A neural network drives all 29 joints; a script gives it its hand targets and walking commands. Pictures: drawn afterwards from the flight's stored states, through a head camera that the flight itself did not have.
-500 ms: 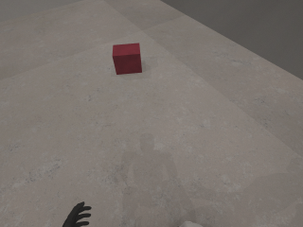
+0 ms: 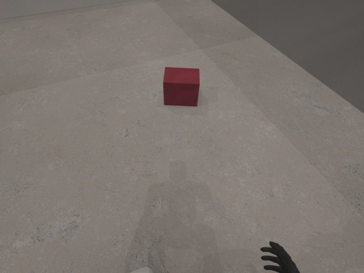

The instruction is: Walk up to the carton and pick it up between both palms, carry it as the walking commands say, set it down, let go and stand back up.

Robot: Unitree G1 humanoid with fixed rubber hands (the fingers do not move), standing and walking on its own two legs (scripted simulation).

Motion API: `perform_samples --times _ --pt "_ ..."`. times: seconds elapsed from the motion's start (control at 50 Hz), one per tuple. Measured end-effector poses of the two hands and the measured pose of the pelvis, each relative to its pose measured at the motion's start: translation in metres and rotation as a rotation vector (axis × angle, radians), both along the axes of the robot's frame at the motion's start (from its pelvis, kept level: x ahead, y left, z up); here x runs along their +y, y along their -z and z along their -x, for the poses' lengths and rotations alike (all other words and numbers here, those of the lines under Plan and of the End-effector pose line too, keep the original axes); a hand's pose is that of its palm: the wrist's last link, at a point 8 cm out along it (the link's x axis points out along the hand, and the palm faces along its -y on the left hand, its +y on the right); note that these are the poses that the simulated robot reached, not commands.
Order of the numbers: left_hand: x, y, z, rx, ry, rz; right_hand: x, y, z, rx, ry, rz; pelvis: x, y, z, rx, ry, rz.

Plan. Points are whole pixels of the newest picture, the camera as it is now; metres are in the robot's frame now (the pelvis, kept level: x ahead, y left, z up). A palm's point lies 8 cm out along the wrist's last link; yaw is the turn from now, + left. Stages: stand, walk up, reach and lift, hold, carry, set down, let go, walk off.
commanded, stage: walk up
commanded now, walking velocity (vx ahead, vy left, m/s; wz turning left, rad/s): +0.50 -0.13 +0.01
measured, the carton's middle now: (181, 87) +1.46 +0.09 -0.65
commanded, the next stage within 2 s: none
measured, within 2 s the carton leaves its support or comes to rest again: neither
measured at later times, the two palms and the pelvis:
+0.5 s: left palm (134, 164) +0.42 +0.18 -0.11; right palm out of the picture +0.13 -0.27 -0.13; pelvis +0.25 -0.04 +0.00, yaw +0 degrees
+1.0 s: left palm (106, 189) +0.34 +0.24 -0.12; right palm (247, 114) +0.66 -0.19 -0.11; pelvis +0.48 +0.02 +0.00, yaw +0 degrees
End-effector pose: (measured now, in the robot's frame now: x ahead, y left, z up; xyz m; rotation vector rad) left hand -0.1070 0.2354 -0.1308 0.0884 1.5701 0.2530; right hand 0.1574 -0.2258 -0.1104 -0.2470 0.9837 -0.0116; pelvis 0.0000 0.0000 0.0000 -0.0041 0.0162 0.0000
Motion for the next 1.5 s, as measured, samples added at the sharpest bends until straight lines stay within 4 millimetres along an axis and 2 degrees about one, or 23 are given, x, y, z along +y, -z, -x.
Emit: perform_samples --times 0.04,0.12,0.2,0.26,0.32,0.38,0.44,0.48,0.5,0.54,0.62,0.7,0.78,0.88,0.98,1.02,1.06,1.14,1.22,1.28,1.34,1.42,1.5 --pt "0.015 0.004 -0.057 -0.081 0.048 0.002 -0.004 -0.003 0.015 0.056 0.054 0.027 0.006 -0.006 -0.017 -0.002 0.002 0.010" --pt "0.031 -0.001 -0.173 -0.250 0.132 0.013 -0.014 -0.014 0.062 0.205 0.171 0.073 0.012 -0.019 -0.052 -0.009 -0.001 0.018" --pt "0.029 -0.012 -0.269 -0.366 0.186 0.024 -0.014 -0.021 0.100 0.338 0.260 0.084 0.013 -0.027 -0.087 -0.017 -0.008 0.025" --pt "0.017 -0.019 -0.330 -0.432 0.219 0.043 -0.011 -0.024 0.113 0.419 0.309 0.072 0.009 -0.028 -0.114 -0.021 -0.010 0.025" --pt "-0.004 -0.024 -0.387 -0.487 0.258 0.068 -0.009 -0.022 0.110 0.479 0.344 0.050 0.001 -0.027 -0.143 -0.020 -0.010 0.020" --pt "-0.030 -0.028 -0.443 -0.540 0.305 0.083 -0.013 -0.014 0.095 0.527 0.370 0.026 -0.011 -0.022 -0.174 -0.014 -0.003 0.009" --pt "-0.051 -0.029 -0.496 -0.593 0.334 0.058 -0.024 0.002 0.071 0.579 0.381 -0.002 -0.027 -0.011 -0.211 -0.002 -0.001 -0.009" --pt "-0.057 -0.024 -0.521 -0.618 0.325 0.013 -0.037 0.018 0.046 0.601 0.362 -0.013 -0.040 0.001 -0.237 0.004 -0.008 -0.019" --pt "-0.057 -0.023 -0.525 -0.608 0.315 -0.008 -0.044 0.023 0.027 0.591 0.345 -0.015 -0.044 0.003 -0.246 0.008 -0.007 -0.017" --pt "-0.050 -0.024 -0.514 -0.544 0.274 -0.046 -0.058 0.028 -0.022 0.531 0.301 -0.013 -0.050 -0.001 -0.263 0.012 -0.014 -0.026" --pt "-0.031 -0.035 -0.464 -0.366 0.163 -0.112 -0.076 0.024 -0.134 0.376 0.195 -0.020 -0.054 -0.017 -0.299 0.003 -0.018 -0.039" --pt "-0.027 -0.045 -0.414 -0.210 0.076 -0.127 -0.074 0.014 -0.235 0.244 0.116 -0.037 -0.052 -0.026 -0.332 -0.008 -0.012 -0.046" --pt "-0.031 -0.051 -0.385 -0.087 0.005 -0.110 -0.057 0.004 -0.318 0.149 0.053 -0.058 -0.042 -0.029 -0.365 -0.013 -0.010 -0.046" --pt "-0.027 -0.048 -0.388 0.005 -0.065 -0.073 -0.016 -0.004 -0.407 0.072 -0.021 -0.084 -0.019 -0.027 -0.410 -0.009 -0.009 -0.035" --pt "-0.001 -0.025 -0.430 0.057 -0.078 -0.015 0.030 -0.006 -0.491 -0.007 -0.056 -0.064 0.014 -0.011 -0.467 0.001 -0.003 -0.008" --pt "0.017 -0.007 -0.461 0.058 -0.045 0.007 0.039 0.000 -0.510 -0.031 -0.033 -0.028 0.029 0.001 -0.490 0.002 0.001 -0.003" --pt "0.035 0.002 -0.511 0.001 0.000 0.007 0.039 0.001 -0.504 0.010 0.007 0.000 0.038 -0.001 -0.506 0.002 0.000 -0.001" --pt "0.062 0.001 -0.634 -0.186 0.098 0.005 0.025 -0.007 -0.455 0.168 0.134 0.056 0.046 -0.015 -0.540 -0.003 0.003 0.012" --pt "0.067 -0.009 -0.742 -0.330 0.172 0.011 0.020 -0.017 -0.407 0.317 0.238 0.080 0.048 -0.025 -0.576 -0.011 -0.003 0.020" --pt "0.059 -0.018 -0.809 -0.409 0.211 0.026 0.022 -0.022 -0.385 0.411 0.296 0.077 0.045 -0.028 -0.602 -0.016 -0.006 0.021" --pt "0.040 -0.025 -0.868 -0.473 0.249 0.051 0.024 -0.023 -0.379 0.479 0.337 0.060 0.038 -0.028 -0.629 -0.018 -0.006 0.018" --pt "0.006 -0.031 -0.942 -0.548 0.308 0.074 0.020 -0.014 -0.397 0.537 0.371 0.026 0.023 -0.022 -0.670 -0.015 0.001 0.002" --pt "-0.018 -0.030 -1.007 -0.612 0.335 0.027 0.003 0.011 -0.435 0.588 0.371 -0.012 0.000 -0.005 -0.720 -0.004 -0.006 -0.026"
